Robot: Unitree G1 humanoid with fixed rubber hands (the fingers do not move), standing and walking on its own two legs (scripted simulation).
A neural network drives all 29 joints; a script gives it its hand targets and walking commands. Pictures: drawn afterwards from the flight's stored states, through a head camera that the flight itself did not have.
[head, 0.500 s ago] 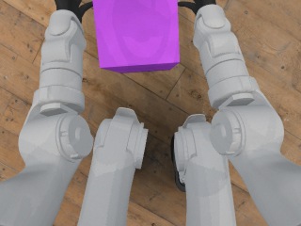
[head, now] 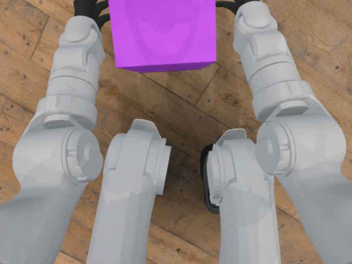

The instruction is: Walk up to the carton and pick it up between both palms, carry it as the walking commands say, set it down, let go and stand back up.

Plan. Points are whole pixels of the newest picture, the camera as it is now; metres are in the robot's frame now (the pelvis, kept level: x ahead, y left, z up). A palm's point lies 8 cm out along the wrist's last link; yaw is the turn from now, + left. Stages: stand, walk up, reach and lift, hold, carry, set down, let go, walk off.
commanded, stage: set down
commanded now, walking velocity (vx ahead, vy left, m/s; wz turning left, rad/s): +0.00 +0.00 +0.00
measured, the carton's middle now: (165, 16) +0.53 +0.07 -0.24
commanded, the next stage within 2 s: let go in 1.74 s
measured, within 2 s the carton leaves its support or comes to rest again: neither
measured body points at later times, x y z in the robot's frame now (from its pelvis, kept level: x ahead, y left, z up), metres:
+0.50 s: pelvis -0.02 +0.00 +0.00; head +0.34 +0.02 +0.25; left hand +0.51 +0.22 -0.17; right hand +0.55 -0.11 -0.16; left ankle +0.11 +0.10 -0.32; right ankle +0.10 -0.10 -0.32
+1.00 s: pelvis -0.02 +0.02 +0.11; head +0.34 +0.05 +0.36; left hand +0.51 +0.22 -0.03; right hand +0.55 -0.12 -0.04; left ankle +0.11 +0.10 -0.32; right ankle +0.10 -0.10 -0.32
